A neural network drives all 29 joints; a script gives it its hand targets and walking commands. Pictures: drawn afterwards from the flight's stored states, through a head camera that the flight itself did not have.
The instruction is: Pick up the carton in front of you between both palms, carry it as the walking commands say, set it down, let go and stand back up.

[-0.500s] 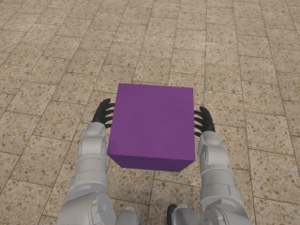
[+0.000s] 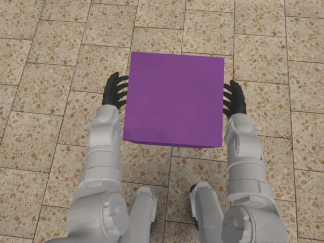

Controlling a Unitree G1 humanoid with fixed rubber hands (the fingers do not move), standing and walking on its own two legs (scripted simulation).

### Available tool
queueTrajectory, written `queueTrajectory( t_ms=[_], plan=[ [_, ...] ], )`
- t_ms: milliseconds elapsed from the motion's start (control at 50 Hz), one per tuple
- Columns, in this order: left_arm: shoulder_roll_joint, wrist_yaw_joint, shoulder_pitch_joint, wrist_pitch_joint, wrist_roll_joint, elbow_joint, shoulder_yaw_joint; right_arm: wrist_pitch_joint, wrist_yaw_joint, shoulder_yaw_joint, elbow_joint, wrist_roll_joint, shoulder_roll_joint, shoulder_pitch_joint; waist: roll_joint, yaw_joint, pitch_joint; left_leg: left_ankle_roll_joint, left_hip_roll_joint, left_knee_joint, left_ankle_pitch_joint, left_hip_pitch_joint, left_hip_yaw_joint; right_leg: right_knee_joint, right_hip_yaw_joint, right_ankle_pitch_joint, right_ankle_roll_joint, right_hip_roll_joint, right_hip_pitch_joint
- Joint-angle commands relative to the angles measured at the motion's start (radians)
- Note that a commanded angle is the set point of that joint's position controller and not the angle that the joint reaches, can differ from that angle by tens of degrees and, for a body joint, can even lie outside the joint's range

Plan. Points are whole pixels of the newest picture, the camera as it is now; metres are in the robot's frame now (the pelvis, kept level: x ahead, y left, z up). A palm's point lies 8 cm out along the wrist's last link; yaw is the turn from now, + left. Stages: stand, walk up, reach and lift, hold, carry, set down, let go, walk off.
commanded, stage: set down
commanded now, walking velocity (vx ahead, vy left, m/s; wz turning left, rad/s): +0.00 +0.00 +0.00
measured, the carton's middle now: (172, 109) +0.46 -0.01 -0.15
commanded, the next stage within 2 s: none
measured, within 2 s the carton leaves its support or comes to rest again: rests again in 1.52 s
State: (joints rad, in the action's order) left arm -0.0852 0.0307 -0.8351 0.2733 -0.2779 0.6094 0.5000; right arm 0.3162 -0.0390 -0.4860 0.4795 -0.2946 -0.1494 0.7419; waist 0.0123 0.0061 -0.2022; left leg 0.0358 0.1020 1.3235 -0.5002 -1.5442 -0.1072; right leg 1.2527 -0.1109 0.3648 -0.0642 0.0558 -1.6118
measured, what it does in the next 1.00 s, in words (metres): lowers itself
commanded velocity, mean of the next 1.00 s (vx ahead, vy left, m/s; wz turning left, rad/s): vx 0.00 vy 0.00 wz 0.00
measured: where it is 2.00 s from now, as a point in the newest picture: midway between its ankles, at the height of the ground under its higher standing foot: (172, 222)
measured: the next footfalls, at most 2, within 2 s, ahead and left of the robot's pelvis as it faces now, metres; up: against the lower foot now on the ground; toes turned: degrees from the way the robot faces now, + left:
none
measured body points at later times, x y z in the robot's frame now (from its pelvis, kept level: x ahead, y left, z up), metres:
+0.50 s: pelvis -0.03 -0.01 -0.13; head +0.27 -0.03 +0.20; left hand +0.49 +0.11 -0.23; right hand +0.46 -0.19 -0.25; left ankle +0.04 +0.13 -0.59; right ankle +0.09 -0.14 -0.59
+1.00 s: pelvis -0.04 -0.01 -0.21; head +0.32 +0.00 +0.05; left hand +0.52 +0.10 -0.38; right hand +0.48 -0.20 -0.38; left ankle +0.04 +0.13 -0.59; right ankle +0.09 -0.14 -0.59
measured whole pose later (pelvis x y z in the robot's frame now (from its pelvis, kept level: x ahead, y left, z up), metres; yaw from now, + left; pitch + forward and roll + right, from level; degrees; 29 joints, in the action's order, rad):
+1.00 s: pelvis -0.04 -0.01 -0.21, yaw +4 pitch +46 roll +1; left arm 0.17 -0.14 -1.39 0.21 -0.05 0.96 0.23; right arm 0.26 -0.09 -0.43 0.76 -0.10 0.13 1.22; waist 0.02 0.11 0.13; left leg 0.12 0.21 2.07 -0.63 -2.25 -0.10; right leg 2.01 -0.10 0.50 -0.09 0.08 -2.32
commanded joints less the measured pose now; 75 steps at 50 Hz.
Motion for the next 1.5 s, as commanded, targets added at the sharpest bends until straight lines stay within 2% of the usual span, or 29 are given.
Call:
queueTrajectory(
  t_ms=[0,60,80,100,180,280,340,400,520,540,560,680,700,720,800,840,960,1000,1140,1160,1200,1220,1240,1280,1300,1320,1340,1440,1480],
  plan=[
    [-0.941,0.196,-0.557,-0.033,0.167,0.084,-0.610,-0.057,0.250,0.541,0.167,0.129,-0.822,0.589,0.094,0.044,-0.869,0.030,0.066,-0.056,0.418,0.254,0.100,0.060,0.157,-0.318,0.050,0.104,0.395],
    [-0.947,0.160,-0.553,-0.058,0.156,0.076,-0.634,-0.084,0.243,0.499,0.182,0.093,-0.781,0.533,0.136,0.117,-0.859,0.048,0.067,0.005,0.491,0.221,0.081,0.113,0.157,-0.366,0.055,0.103,0.308],
    [-0.910,0.148,-0.502,-0.058,0.135,0.118,-0.582,-0.086,0.243,0.502,0.151,0.109,-0.803,0.600,0.103,0.020,-0.951,0.035,0.078,0.009,0.442,0.216,0.105,0.140,0.152,-0.327,0.036,0.102,0.301],
    [-0.915,0.134,-0.528,-0.064,0.153,0.104,-0.593,-0.087,0.249,0.527,0.127,0.139,-0.793,0.639,0.075,0.069,-0.946,0.034,0.068,0.033,0.470,0.232,0.081,0.176,0.171,-0.354,0.031,0.107,0.310],
    [-0.896,0.101,-0.650,-0.066,0.172,0.092,-0.593,-0.079,0.249,0.510,0.167,0.159,-0.773,0.715,0.103,0.029,-0.937,0.030,0.104,0.081,0.302,0.147,0.138,0.223,0.181,-0.241,0.023,0.110,0.238],
    [-0.875,0.069,-0.716,-0.046,0.219,0.125,-0.633,-0.072,0.226,0.575,0.141,0.208,-0.713,0.806,0.013,0.094,-1.041,0.033,0.102,0.163,0.271,0.099,0.147,0.287,0.208,-0.262,0.011,0.100,0.302],
    [-0.901,0.085,-0.717,-0.034,0.210,0.179,-0.619,-0.074,0.208,0.589,0.082,0.236,-0.739,0.911,0.024,0.027,-1.045,0.018,0.118,0.201,0.267,0.037,0.162,0.322,0.206,-0.274,-0.012,0.093,0.310],
    [-0.808,0.101,-0.862,-0.047,0.231,0.116,-0.620,-0.058,0.186,0.577,0.092,0.223,-0.735,0.940,-0.072,0.093,-1.051,0.012,0.113,0.260,0.164,-0.120,0.186,0.347,0.200,-0.264,-0.022,0.100,0.365],
    [-0.728,0.131,-0.890,-0.039,0.173,0.239,-0.488,-0.051,0.172,0.488,0.180,0.168,-0.681,1.021,-0.029,0.051,-0.905,-0.005,0.110,0.318,0.086,-0.237,0.200,0.405,0.195,-0.165,-0.017,0.086,0.231],
    [-0.733,0.140,-0.937,-0.031,0.199,0.216,-0.521,-0.053,0.176,0.472,0.166,0.180,-0.650,1.035,-0.011,0.121,-0.942,0.009,0.112,0.335,0.086,-0.211,0.209,0.411,0.215,-0.178,-0.019,0.090,0.258],
    [-0.739,0.137,-0.953,-0.036,0.204,0.215,-0.520,-0.060,0.172,0.489,0.184,0.192,-0.627,1.047,0.056,0.065,-0.953,0.015,0.113,0.363,0.097,-0.253,0.221,0.427,0.176,-0.172,-0.007,0.085,0.254],
    [-0.665,0.138,-0.998,-0.058,0.218,0.253,-0.471,-0.072,0.166,0.499,0.174,0.221,-0.588,1.133,-0.028,0.071,-0.907,0.003,0.093,0.437,0.077,-0.341,0.215,0.497,0.185,-0.183,-0.014,0.074,0.230],
    [-0.693,0.129,-1.054,-0.058,0.272,0.259,-0.548,-0.091,0.166,0.478,0.145,0.220,-0.541,1.139,0.058,0.152,-0.997,0.019,0.102,0.458,0.104,-0.293,0.216,0.540,0.206,-0.248,-0.009,0.073,0.269],
    [-0.664,0.121,-1.074,-0.063,0.276,0.269,-0.557,-0.082,0.166,0.478,0.242,0.244,-0.559,1.140,0.050,0.078,-0.926,0.004,0.094,0.443,0.114,-0.247,0.187,0.562,0.209,-0.218,-0.005,0.058,0.184],
    [-0.684,0.102,-1.059,-0.066,0.302,0.292,-0.578,-0.102,0.184,0.517,0.176,0.264,-0.518,1.195,-0.022,0.170,-0.981,0.016,0.088,0.513,0.176,-0.271,0.188,0.609,0.224,-0.280,-0.008,0.048,0.205],
    [-0.686,0.098,-1.081,-0.075,0.312,0.283,-0.587,-0.104,0.197,0.527,0.142,0.287,-0.520,1.231,-0.011,0.154,-1.004,0.009,0.093,0.546,0.173,-0.238,0.192,0.631,0.238,-0.260,-0.022,0.043,0.153],
    [-0.682,0.074,-1.111,-0.102,0.320,0.246,-0.628,-0.115,0.231,0.490,0.205,0.333,-0.470,1.212,0.165,0.125,-0.858,0.013,0.090,0.573,0.232,-0.259,0.192,0.691,0.214,-0.306,0.003,0.038,0.003],
    [-0.734,0.064,-1.086,-0.094,0.325,0.284,-0.645,-0.130,0.238,0.442,0.165,0.309,-0.450,1.249,0.191,0.235,-0.881,0.015,0.073,0.574,0.248,-0.215,0.168,0.682,0.235,-0.319,0.010,0.041,-0.008],
    [-0.677,0.055,-1.067,-0.113,0.310,0.275,-0.613,-0.103,0.274,0.396,0.324,0.271,-0.507,1.116,0.162,0.169,-0.754,0.010,0.094,0.609,0.252,-0.221,0.167,0.728,0.233,-0.265,0.010,0.034,-0.137],
    [-0.683,0.059,-1.068,-0.105,0.330,0.337,-0.593,-0.107,0.268,0.408,0.304,0.264,-0.464,1.133,0.146,0.240,-0.744,0.023,0.086,0.611,0.247,-0.248,0.163,0.721,0.242,-0.287,0.016,0.029,-0.097],
    [-0.645,0.046,-1.042,-0.111,0.295,0.326,-0.569,-0.118,0.280,0.389,0.267,0.266,-0.485,1.147,0.150,0.169,-0.740,0.008,0.099,0.585,0.258,-0.278,0.163,0.734,0.229,-0.283,0.020,0.039,-0.139],
    [-0.683,0.051,-1.045,-0.115,0.314,0.326,-0.588,-0.116,0.277,0.396,0.289,0.254,-0.467,1.100,0.143,0.222,-0.732,0.018,0.101,0.599,0.279,-0.290,0.163,0.710,0.214,-0.342,0.021,0.032,-0.060],
    [-0.628,0.050,-1.026,-0.119,0.286,0.342,-0.539,-0.117,0.277,0.397,0.267,0.270,-0.476,1.147,0.084,0.142,-0.747,-0.003,0.103,0.585,0.271,-0.301,0.172,0.715,0.226,-0.314,0.002,0.041,-0.093],
    [-0.630,0.057,-1.006,-0.112,0.282,0.403,-0.545,-0.122,0.270,0.389,0.302,0.247,-0.443,1.149,0.080,0.182,-0.659,-0.005,0.104,0.617,0.188,-0.376,0.175,0.728,0.221,-0.258,0.008,0.040,-0.093],
    [-0.596,0.052,-1.029,-0.119,0.267,0.380,-0.540,-0.123,0.268,0.389,0.308,0.274,-0.425,1.161,0.113,0.110,-0.625,-0.013,0.094,0.600,0.200,-0.373,0.169,0.737,0.211,-0.255,0.004,0.021,-0.120],
    [-0.614,0.051,-1.038,-0.133,0.275,0.366,-0.534,-0.144,0.261,0.444,0.244,0.285,-0.422,1.207,0.039,0.145,-0.656,-0.016,0.098,0.626,0.223,-0.369,0.159,0.739,0.209,-0.269,0.000,0.046,-0.112],
    [-0.566,0.046,-1.018,-0.135,0.283,0.357,-0.544,-0.146,0.259,0.439,0.252,0.310,-0.407,1.183,0.079,0.097,-0.652,-0.007,0.094,0.641,0.230,-0.371,0.183,0.742,0.196,-0.286,0.004,0.036,-0.104],
    [-0.583,0.050,-1.155,-0.151,0.359,0.349,-0.575,-0.164,0.237,0.383,0.293,0.278,-0.356,1.172,0.076,0.243,-0.586,-0.013,0.094,0.645,0.177,-0.336,0.145,0.713,0.194,-0.201,0.026,0.035,-0.131],
    [-0.596,0.066,-1.055,-0.137,0.291,0.465,-0.534,-0.164,0.231,0.341,0.354,0.239,-0.386,1.147,0.136,0.184,-0.522,-0.008,0.090,0.614,0.112,-0.375,0.155,0.733,0.198,-0.182,0.023,0.032,-0.132]
  ],
)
